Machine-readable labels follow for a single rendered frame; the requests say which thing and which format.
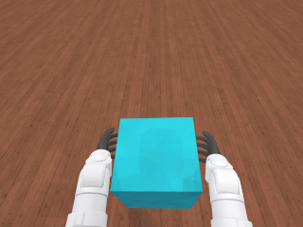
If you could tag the right robot forearm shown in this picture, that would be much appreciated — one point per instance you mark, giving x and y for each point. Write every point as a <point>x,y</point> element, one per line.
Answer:
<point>225,193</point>

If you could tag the robot left hand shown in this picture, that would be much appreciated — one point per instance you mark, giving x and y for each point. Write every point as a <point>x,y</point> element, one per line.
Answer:
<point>104,142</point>

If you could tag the left robot forearm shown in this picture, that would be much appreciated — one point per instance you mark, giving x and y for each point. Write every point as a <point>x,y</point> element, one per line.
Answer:
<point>89,208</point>

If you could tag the carton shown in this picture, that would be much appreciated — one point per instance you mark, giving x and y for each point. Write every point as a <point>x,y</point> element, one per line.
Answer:
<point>156,163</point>

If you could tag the robot right hand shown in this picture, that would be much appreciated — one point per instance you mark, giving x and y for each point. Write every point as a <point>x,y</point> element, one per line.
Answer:
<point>211,146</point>

